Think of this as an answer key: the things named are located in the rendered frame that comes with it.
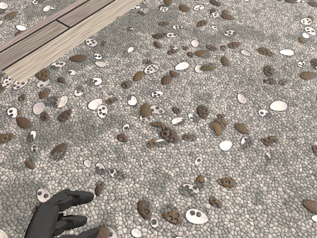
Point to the left robot hand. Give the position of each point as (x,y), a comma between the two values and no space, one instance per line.
(48,222)

